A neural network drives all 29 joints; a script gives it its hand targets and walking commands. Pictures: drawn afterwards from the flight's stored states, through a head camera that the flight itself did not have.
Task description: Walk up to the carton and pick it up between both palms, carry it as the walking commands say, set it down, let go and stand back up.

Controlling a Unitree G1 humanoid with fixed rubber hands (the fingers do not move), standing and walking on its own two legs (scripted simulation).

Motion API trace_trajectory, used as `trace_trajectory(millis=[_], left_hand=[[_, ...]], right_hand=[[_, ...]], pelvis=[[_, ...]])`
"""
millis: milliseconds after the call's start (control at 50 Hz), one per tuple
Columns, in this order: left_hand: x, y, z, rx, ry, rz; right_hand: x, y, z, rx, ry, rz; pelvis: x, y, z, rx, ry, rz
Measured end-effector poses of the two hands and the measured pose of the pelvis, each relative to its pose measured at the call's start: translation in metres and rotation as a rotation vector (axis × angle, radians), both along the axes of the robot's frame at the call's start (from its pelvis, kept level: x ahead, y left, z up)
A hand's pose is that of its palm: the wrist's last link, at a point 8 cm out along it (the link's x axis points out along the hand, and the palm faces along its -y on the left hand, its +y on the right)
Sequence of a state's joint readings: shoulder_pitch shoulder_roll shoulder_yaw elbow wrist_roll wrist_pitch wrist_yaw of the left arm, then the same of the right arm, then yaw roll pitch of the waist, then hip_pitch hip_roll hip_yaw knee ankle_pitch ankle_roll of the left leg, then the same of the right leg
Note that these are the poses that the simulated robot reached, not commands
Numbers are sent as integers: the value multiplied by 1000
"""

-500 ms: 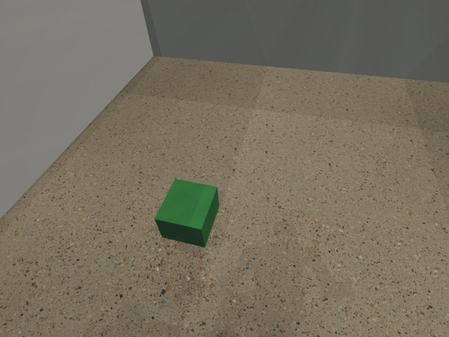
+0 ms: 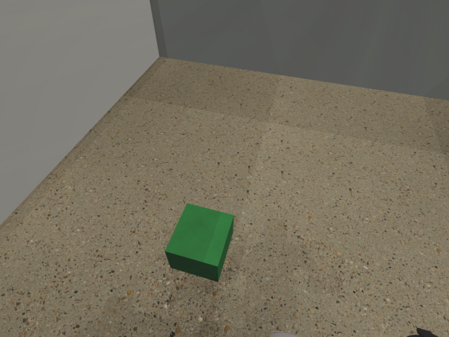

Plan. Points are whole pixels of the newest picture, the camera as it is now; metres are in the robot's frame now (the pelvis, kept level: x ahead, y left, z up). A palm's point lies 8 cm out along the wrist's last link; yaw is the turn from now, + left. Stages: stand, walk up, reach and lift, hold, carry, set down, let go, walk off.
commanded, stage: walk up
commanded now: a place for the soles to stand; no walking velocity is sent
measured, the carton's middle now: (202, 241) +0.65 +0.10 -0.67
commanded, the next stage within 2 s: none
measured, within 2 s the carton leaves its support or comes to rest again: neither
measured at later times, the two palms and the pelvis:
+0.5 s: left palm (19, 303) +0.23 +0.41 -0.09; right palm (375, 274) +0.26 -0.29 -0.07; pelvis +0.16 +0.06 -0.01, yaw -2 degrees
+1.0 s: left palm (69, 232) +0.37 +0.36 -0.08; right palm (367, 254) +0.31 -0.30 -0.08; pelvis +0.22 +0.04 +0.00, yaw -4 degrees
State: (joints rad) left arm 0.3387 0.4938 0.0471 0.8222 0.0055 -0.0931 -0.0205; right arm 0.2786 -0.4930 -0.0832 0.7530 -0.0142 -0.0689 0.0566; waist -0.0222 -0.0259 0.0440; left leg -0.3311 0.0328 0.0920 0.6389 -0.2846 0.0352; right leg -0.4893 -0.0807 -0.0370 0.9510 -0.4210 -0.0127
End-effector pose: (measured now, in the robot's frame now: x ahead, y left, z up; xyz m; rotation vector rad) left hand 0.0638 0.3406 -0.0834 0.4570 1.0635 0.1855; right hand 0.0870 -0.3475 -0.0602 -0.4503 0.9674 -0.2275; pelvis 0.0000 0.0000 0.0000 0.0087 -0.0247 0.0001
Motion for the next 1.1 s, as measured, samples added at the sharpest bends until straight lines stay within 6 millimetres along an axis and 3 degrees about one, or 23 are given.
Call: trace_trajectory(millis=[80, 140, 200, 300, 380, 440, 580, 680, 840, 960, 1100], left_hand=[[51, -3, 9, -2, -25, -39], [83, 2, 13, 37, -69, -48], [99, 15, 23, 70, -97, -23], [108, 41, 35, 95, -75, 23], [119, 64, 23, 84, -26, 35], [138, 72, 2, 65, 4, 39], [202, 52, -16, -14, 28, -11], [233, 44, -23, -12, 18, -18], [288, 29, -13, -37, -36, -29], [308, 21, -4, -40, -52, -29], [310, 10, 4, -50, -30, -23]], right_hand=[[-5, -4, -7, 10, 58, -45], [8, -4, -23, 27, 85, -51], [39, 9, -31, 45, 90, -30], [103, 35, -27, 72, 53, 30], [149, 52, -21, 45, 8, 47], [170, 57, -19, -3, -28, 28], [168, 52, -4, -50, 17, -63], [170, 45, -18, -47, 67, -94], [194, 61, -33, 9, 82, -101], [217, 55, -26, 21, 50, -115], [226, 47, -17, 27, 54, -131]], pelvis=[[28, 2, 2, -3, 3, -10], [52, -1, -6, -8, 2, -10], [71, 3, -6, -20, 0, -5], [103, 19, 0, -17, 2, -4], [131, 39, -5, -7, -1, -17], [149, 53, -14, -3, -5, -28], [180, 58, -6, -12, -7, -48], [194, 52, -13, -16, -4, -55], [211, 50, -8, -10, 0, -68], [217, 45, 0, -2, -5, -71], [220, 39, 10, 4, -8, -76]])
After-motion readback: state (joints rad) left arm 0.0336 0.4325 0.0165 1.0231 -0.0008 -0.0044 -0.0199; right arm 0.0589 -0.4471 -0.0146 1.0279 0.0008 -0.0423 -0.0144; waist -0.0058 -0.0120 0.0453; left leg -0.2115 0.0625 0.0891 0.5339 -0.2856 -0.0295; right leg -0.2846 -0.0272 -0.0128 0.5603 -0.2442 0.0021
